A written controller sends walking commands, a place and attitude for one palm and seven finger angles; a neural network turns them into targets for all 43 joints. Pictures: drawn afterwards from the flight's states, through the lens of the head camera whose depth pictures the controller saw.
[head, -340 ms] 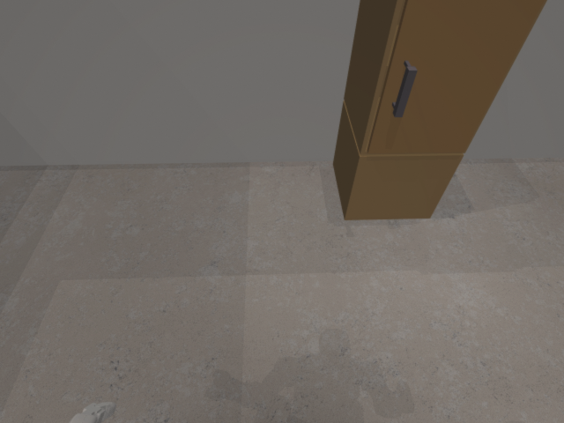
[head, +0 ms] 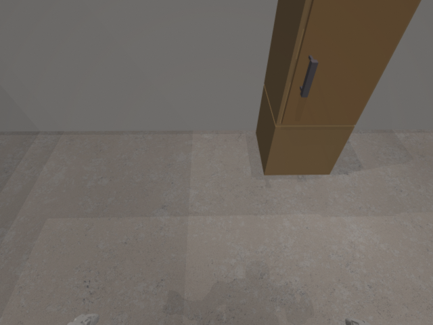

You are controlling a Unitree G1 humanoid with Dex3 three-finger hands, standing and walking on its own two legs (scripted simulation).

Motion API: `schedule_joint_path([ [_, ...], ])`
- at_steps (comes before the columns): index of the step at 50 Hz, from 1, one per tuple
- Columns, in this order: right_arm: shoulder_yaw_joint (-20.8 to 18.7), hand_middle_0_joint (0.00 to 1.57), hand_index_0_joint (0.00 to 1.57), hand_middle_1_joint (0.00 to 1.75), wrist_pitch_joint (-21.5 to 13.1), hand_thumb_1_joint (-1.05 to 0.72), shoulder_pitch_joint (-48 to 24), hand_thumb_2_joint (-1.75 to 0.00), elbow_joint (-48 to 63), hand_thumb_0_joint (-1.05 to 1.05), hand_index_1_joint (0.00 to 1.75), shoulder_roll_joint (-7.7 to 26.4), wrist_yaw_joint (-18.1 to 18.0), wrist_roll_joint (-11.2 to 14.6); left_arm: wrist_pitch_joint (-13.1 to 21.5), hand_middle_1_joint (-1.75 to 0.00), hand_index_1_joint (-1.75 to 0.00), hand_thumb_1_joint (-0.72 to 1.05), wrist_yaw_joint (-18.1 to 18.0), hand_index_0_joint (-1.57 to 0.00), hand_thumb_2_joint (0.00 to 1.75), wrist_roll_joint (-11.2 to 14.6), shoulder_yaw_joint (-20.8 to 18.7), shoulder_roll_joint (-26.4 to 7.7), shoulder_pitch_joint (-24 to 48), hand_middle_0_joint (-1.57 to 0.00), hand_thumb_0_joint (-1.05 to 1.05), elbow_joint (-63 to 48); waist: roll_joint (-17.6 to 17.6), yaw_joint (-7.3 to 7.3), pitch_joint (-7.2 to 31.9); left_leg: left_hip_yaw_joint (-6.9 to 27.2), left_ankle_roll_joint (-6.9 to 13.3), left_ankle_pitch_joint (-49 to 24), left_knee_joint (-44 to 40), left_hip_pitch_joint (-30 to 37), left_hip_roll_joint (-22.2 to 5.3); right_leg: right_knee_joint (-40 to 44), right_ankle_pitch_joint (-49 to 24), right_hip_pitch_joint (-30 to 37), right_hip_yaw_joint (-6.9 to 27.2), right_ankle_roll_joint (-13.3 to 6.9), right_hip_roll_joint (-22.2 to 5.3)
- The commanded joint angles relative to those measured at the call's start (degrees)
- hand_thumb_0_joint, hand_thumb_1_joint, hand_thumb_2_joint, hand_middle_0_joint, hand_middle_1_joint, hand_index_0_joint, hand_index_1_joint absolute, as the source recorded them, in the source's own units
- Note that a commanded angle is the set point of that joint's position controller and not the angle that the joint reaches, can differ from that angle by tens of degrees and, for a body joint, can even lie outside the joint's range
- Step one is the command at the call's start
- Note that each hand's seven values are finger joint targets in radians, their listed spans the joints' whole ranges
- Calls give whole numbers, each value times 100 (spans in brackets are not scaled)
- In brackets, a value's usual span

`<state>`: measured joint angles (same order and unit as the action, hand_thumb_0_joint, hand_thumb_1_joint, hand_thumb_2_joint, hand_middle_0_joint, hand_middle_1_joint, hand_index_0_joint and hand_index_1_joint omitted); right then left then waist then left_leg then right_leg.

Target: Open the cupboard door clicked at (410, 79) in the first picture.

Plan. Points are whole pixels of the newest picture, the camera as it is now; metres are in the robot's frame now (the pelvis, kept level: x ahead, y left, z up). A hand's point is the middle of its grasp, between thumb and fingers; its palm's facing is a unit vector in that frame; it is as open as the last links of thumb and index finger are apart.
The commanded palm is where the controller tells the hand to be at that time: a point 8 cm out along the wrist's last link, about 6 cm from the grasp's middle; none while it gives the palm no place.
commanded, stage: stand and wait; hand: left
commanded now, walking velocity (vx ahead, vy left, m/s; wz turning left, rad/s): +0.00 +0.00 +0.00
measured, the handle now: (307, 76) +1.05 -0.31 -0.07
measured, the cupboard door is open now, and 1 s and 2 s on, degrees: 0 0 0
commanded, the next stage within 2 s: look at it before walking up in 0.66 s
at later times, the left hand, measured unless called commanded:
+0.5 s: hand out of the picture +0.05 +0.24 -0.15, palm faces -0.03 -0.94 -0.34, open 7.4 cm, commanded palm none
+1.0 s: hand out of the picture +0.05 +0.24 -0.15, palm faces -0.04 -0.94 -0.33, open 7.4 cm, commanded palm none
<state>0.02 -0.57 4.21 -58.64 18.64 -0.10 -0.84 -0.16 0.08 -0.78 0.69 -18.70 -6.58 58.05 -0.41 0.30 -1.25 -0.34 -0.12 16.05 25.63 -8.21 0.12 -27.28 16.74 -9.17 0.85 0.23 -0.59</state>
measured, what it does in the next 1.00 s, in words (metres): stands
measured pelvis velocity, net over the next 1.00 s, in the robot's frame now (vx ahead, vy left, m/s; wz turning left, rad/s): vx -0.03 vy -0.01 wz -0.01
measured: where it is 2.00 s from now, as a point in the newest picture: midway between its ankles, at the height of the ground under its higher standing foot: outside the picture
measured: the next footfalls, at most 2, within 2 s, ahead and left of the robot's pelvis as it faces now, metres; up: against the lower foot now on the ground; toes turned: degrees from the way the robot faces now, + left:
none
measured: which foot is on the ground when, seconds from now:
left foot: down 0.00-1.00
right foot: down 0.00-1.00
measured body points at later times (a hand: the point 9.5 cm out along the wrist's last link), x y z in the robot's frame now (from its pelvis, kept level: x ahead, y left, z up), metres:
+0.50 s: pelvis -0.02 -0.01 +0.00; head -0.02 -0.01 +0.45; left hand +0.06 +0.29 -0.13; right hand +0.05 -0.31 -0.13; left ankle -0.02 +0.12 -0.74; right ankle -0.02 -0.12 -0.74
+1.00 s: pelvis -0.03 -0.01 +0.01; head -0.02 -0.01 +0.45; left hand +0.05 +0.29 -0.13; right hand +0.05 -0.30 -0.13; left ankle -0.02 +0.12 -0.74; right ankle -0.02 -0.12 -0.74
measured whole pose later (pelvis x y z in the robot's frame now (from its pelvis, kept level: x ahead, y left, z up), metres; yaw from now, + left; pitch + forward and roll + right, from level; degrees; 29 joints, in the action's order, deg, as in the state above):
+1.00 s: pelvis -0.03 -0.01 +0.01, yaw +0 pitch -2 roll +0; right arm 0.1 -0.6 7.0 -64.1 19.4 0.3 -0.5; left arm 0.3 0.4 -0.8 0.5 -19.4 -7.6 62.5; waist -0.3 -0.1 -2.2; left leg -0.3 -0.9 11.7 21.7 -8.1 -0.9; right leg -22.9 12.1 -9.0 0.8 -0.4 0.4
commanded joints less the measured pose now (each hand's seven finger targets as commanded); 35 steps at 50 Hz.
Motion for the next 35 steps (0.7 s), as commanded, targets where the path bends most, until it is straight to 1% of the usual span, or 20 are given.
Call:
schedule_joint_path([
  [1, -273, 20, 20, 30, -133, -90, -265, -90, 333, 0, 30, 1194, -111, 1, 144, -30, -30, 90, -108, -20, 90, 20, -316, -1259, 206, -20, 0, -362, 40, -30, 536, 412, 207, -1786, -358, 221, -631, 388, -1922, 141, 459, -238, -610],
  [3, -262, 20, 20, 30, -129, -90, -239, -90, 291, 0, 30, 1210, -110, 10, 145, -30, -30, 90, -107, -20, 90, 22, -314, -1274, 202, -20, 0, -321, 70, -27, 549, 419, 204, -1743, -379, 229, -641, 428, -1892, 177, 464, -242, -610],
  [6, -251, 20, 20, 30, -129, -90, -229, -90, 223, 0, 30, 1216, -111, 14, 148, -30, -30, 90, -100, -20, 90, 29, -308, -1272, 177, -20, 0, -249, 15, -20, 450, 428, 195, -1600, -444, 211, -642, 516, -1802, 137, 509, -244, -621],
  [10, -235, 20, 20, 30, -123, -90, -161, -90, 116, 0, 30, 1224, -100, 23, 161, -30, -30, 90, -93, -20, 90, 31, -302, -1301, 171, -20, 0, -153, -22, -28, 424, 440, 176, -1394, -515, 164, -642, 607, -1652, 160, 553, -250, -630],
  [11, -228, 20, 20, 30, -125, -90, -141, -90, 88, 0, 30, 1234, -98, 22, 159, -30, -30, 90, -91, -20, 90, 34, -301, -1298, 180, -20, 0, -131, 33, -26, 387, 450, 172, -1337, -552, 129, -643, 636, -1577, 160, 556, -250, -631],
  [14, -221, 20, 20, 30, -118, -90, -126, -90, 30, 0, 30, 1238, -92, 26, 161, -30, -30, 90, -84, -20, 90, 31, -290, -1315, 181, -20, 0, -67, 10, -26, 304, 457, 167, -1141, -611, 106, -650, 732, -1342, 82, 592, -252, -634],
  [17, -213, 20, 20, 30, -124, -90, -88, -90, -39, 0, 30, 1249, -86, 26, 168, -30, -30, 90, -81, -20, 90, 35, -283, -1318, 163, -20, 0, -28, 3, -24, 317, 472, 159, -1132, -642, 128, -652, 772, -1307, 88, 618, -251, -635],
  [18, -211, 20, 20, 30, -119, -90, -74, -90, -46, 0, 30, 1248, -82, 32, 173, -30, -30, 90, -82, -20, 90, 30, -286, -1322, 159, -20, 0, -28, -73, -24, 348, 482, 162, -1107, -636, 124, -656, 789, -1268, 98, 611, -254, -637],
  [19, -210, 20, 20, 30, -122, -90, -55, -90, -53, 0, 30, 1250, -83, 27, 172, -30, -30, 90, -81, -20, 90, 31, -290, -1320, 184, -20, 0, -17, -63, -31, 316, 479, 150, -1069, -662, 96, -649, 805, -1216, 89, 623, -254, -640],
  [21, -206, 20, 20, 30, -122, -90, -62, -90, -82, 0, 30, 1256, -78, 22, 167, -30, -30, 90, -73, -20, 90, 31, -281, -1313, 178, -20, 0, 9, 25, -25, 243, 496, 149, -954, -701, 71, -647, 854, -1023, 14, 636, -246, -628],
  [22, -203, 20, 20, 30, -121, -90, -44, -90, -96, 0, 30, 1251, -74, 24, 166, -30, -30, 90, -70, -20, 90, 28, -278, -1316, 178, -20, 0, 14, -26, -22, 230, 490, 150, -894, -713, 49, -650, 877, -928, -3, 638, -239, -627],
  [25, -202, 20, 20, 30, -118, -90, -28, -90, -120, 0, 30, 1243, -69, 21, 162, -30, -30, 90, -68, -20, 90, 25, -278, -1308, 174, -20, 0, 13, 18, -20, 154, 509, 144, -783, -735, -1, -638, 949, -685, -79, 667, -241, -627],
  [26, -198, 20, 20, 30, -123, -90, 0, -90, -123, 0, 30, 1236, -67, 21, 166, -30, -30, 90, -65, -20, 90, 23, -279, -1314, 183, -20, 0, 19, -54, -23, 176, 517, 146, -812, -732, -11, -637, 947, -698, -58, 671, -241, -624],
  [30, -207, 20, 20, 30, -126, -90, 11, -90, -143, 0, 30, 1235, -62, 20, 169, -30, -30, 90, -65, -20, 90, 23, -271, -1296, 174, -20, 0, 18, 14, -32, 216, 533, 145, -810, -735, 35, -641, 957, -656, -103, 684, -242, -621],
  [32, -205, 20, 20, 30, -131, -90, 3, -90, -151, 0, 30, 1236, -62, 19, 168, -30, -30, 90, -64, -20, 90, 22, -274, -1280, 176, -20, 0, 22, 28, -24, 192, 546, 148, -815, -753, 21, -646, 950, -666, -114, 687, -238, -608],
  [33, -208, 20, 20, 30, -125, -90, 29, -90, -144, 0, 30, 1243, -58, 26, 170, -30, -30, 90, -65, -20, 90, 16, -275, -1290, 174, -20, 0, 22, -34, -29, 222, 545, 147, -798, -746, 25, -655, 948, -653, -104, 661, -232, -603],
  [34, -210, 20, 20, 30, -135, -90, 17, -90, -152, 0, 30, 1241, -61, 22, 170, -30, -30, 90, -65, -20, 90, 18, -273, -1276, 172, -20, 0, 27, 32, -31, 226, 530, 146, -841, -754, 36, -661, 941, -712, -101, 662, -234, -613],
  [35, -209, 20, 20, 30, -137, -90, 20, -90, -157, 0, 30, 1244, -62, 21, 170, -30, -30, 90, -64, -20, 90, 19, -272, -1281, 180, -20, 0, 27, 10, -34, 240, 540, 144, -850, -761, 54, -665, 921, -734, -100, 655, -228, -600],
])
